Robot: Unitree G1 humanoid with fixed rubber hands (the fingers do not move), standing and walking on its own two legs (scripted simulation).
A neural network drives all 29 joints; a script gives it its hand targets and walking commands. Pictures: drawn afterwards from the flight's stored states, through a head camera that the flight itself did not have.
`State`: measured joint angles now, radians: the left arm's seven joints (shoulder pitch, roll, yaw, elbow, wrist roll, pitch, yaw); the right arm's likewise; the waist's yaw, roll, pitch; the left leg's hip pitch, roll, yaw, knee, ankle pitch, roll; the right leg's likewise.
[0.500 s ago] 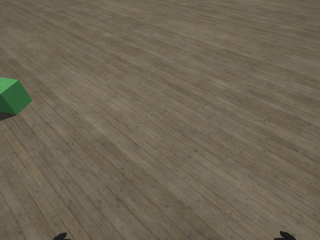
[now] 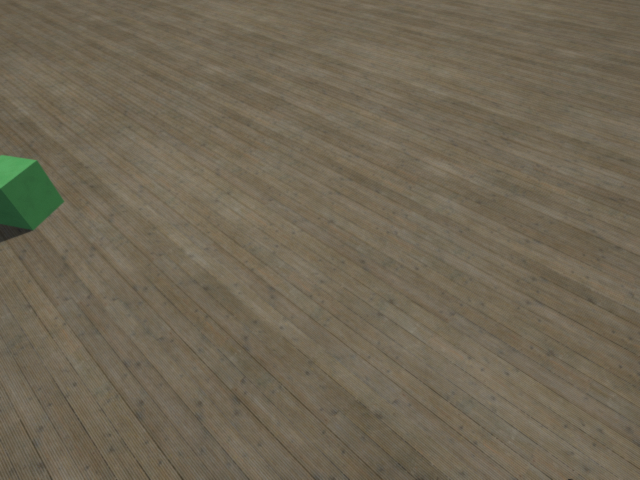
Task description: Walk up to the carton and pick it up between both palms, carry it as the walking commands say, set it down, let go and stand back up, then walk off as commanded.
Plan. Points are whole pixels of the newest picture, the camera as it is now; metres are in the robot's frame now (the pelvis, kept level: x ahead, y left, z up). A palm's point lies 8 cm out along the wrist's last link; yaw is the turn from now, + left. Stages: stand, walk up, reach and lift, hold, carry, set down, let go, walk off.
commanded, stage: stand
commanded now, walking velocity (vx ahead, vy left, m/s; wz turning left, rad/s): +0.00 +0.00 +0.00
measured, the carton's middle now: (17, 192) +1.46 +1.47 -0.66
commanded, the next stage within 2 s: walk up in 0.16 s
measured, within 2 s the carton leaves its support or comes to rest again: neither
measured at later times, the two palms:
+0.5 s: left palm out of the picture +0.08 +0.32 -0.13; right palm out of the picture +0.11 -0.28 -0.12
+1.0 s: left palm out of the picture -0.06 +0.33 -0.10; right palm (426, 387) +0.30 -0.13 -0.11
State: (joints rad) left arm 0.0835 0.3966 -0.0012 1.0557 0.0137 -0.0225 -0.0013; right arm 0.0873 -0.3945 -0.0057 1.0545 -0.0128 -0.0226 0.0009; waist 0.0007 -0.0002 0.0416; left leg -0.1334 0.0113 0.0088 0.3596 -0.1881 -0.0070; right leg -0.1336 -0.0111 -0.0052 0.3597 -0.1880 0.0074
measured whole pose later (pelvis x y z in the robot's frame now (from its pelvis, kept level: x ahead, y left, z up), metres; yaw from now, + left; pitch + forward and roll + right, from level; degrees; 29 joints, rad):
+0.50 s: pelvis +0.00 +0.02 -0.02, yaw +8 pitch -1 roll +0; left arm 0.08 0.34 0.05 0.96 0.03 0.03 0.03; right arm 0.17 -0.35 -0.06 0.92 -0.01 0.05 0.03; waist -0.04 -0.02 0.09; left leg -0.32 0.01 0.05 0.73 -0.45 -0.03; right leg -0.22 -0.10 -0.11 0.56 -0.31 0.04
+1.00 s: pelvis +0.06 +0.07 +0.00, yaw +22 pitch +1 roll +2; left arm 0.36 0.29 0.06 0.97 0.02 -0.06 0.04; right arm 0.12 -0.33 -0.09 0.81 -0.04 0.03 0.10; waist 0.03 0.05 0.01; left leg -0.59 0.02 -0.03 1.13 -0.20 -0.04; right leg -0.08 -0.13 -0.15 0.39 -0.31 0.06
